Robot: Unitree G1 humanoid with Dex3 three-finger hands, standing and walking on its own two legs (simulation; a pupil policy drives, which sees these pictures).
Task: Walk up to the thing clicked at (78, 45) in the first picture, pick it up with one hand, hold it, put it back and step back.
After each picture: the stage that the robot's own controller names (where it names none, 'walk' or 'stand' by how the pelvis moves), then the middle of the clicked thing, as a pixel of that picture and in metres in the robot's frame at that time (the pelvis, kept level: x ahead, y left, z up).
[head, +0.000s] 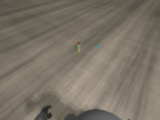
stand; (78, 47) +1.43 +0.24 -0.65
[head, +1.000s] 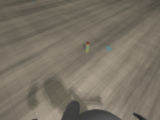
walk; (87, 47) +1.31 +0.12 -0.63
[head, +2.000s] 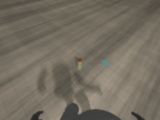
walk; (79, 64) +0.86 +0.17 -0.63
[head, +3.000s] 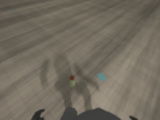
walk; (72, 81) +0.56 +0.19 -0.64
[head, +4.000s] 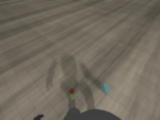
stand; (72, 94) +0.41 +0.21 -0.63
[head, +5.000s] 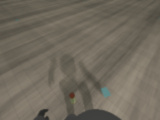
stand; (72, 98) +0.37 +0.19 -0.65
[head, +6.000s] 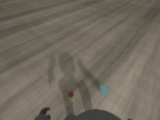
stand; (71, 97) +0.37 +0.20 -0.66
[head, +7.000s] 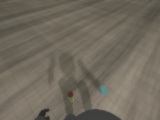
stand; (71, 97) +0.37 +0.20 -0.66
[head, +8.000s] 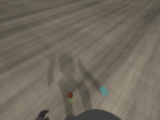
stand; (71, 98) +0.37 +0.20 -0.66
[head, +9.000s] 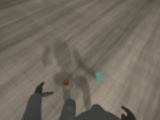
go down; (67, 84) +0.39 +0.22 -0.59
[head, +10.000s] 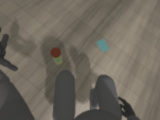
go down; (57, 57) +0.44 +0.27 -0.24
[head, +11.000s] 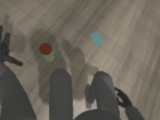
close in; (48, 53) +0.42 +0.28 -0.22
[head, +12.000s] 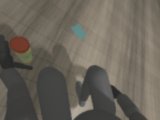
close; (24, 52) +0.41 +0.32 -0.15
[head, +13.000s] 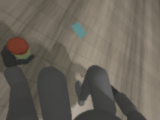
lift; (22, 52) +0.39 +0.32 -0.16
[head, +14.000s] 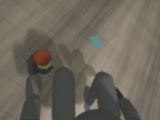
lift; (44, 63) +0.32 +0.29 -0.10
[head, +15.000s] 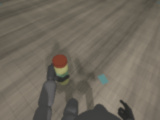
lift; (62, 72) +0.32 +0.18 +0.06
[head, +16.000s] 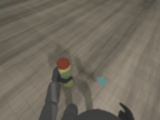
hold; (66, 74) +0.32 +0.16 +0.02
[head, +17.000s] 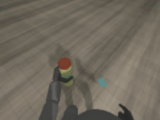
hold; (66, 73) +0.32 +0.16 +0.02
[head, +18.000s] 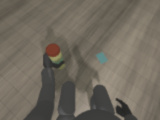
crouch; (57, 58) +0.41 +0.22 -0.04
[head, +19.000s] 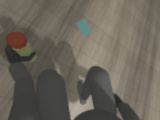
lower; (25, 50) +0.42 +0.31 -0.17
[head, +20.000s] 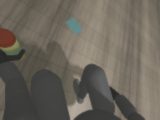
lower; (12, 48) +0.43 +0.33 -0.16
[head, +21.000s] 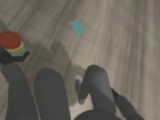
lower; (17, 50) +0.41 +0.33 -0.16
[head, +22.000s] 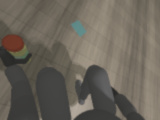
lower; (20, 52) +0.40 +0.33 -0.16
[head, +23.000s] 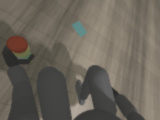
rest; (23, 53) +0.40 +0.32 -0.16
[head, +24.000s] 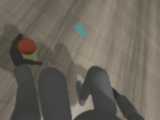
withdraw; (29, 53) +0.40 +0.30 -0.17
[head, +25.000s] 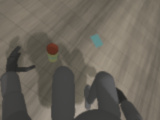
stand; (52, 54) +0.42 +0.27 -0.21
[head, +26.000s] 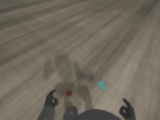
stand; (69, 96) +0.36 +0.18 -0.57
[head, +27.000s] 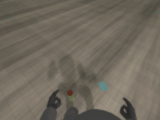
stand; (70, 95) +0.38 +0.20 -0.60
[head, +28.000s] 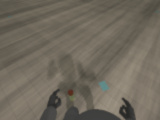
stand; (71, 95) +0.37 +0.19 -0.60
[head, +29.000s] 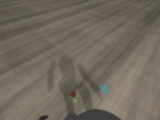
stand; (73, 97) +0.40 +0.18 -0.65
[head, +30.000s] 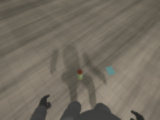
walk; (80, 75) +0.55 +0.13 -0.62
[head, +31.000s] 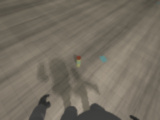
walk; (78, 61) +0.85 +0.13 -0.64
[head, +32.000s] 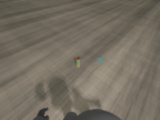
stand; (78, 62) +1.03 +0.19 -0.64
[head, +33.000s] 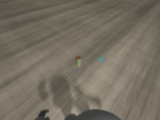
stand; (78, 61) +1.03 +0.19 -0.66
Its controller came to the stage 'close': yes
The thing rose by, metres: 0.68
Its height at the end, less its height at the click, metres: +0.00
